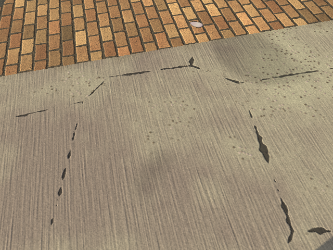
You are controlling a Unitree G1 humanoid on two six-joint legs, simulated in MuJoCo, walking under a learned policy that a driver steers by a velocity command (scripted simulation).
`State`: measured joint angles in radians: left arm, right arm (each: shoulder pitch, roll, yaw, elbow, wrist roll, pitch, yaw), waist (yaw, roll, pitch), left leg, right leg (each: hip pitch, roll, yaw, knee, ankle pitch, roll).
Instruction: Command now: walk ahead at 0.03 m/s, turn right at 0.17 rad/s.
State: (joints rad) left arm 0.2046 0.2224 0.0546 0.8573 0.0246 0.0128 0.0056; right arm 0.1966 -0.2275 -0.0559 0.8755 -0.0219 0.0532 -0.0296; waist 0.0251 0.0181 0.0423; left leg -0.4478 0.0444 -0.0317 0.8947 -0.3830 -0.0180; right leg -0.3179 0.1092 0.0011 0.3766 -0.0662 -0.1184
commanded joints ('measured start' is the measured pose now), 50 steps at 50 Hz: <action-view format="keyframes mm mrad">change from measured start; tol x8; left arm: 1 5 137 26 -36 5 0 4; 50 93 7 -45 308 -20 -14 38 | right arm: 1 56 -70 -14 -27 7 -5 -4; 7 179 -47 -2 34 9 -35 -19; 11 -10 -59 18 0 -1 -79 -8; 20 133 -54 19 98 9 -72 -8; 50 201 10 58 249 9 -72 -21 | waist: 1 -4 -128 -82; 7 -38 -74 -36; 9 14 131 0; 22 -19 -31 13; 50 -16 -6 25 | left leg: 1 79 -31 27 -91 -30 11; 4 161 -55 44 -227 -49 38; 6 279 -68 61 -454 57 71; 8 371 95 -142 -674 55 117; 9 231 219 -298 -730 -3 173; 11 85 186 -219 -724 29 145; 23 261 48 -79 -610 146 95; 50 292 46 -66 -598 268 86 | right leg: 1 52 -275 295 -193 -283 -96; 7 -31 -246 298 -143 -315 -15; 9 -49 -68 109 4 -240 73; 10 70 -82 89 73 -194 74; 14 196 -123 117 -8 -21 73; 50 176 -173 146 -38 57 57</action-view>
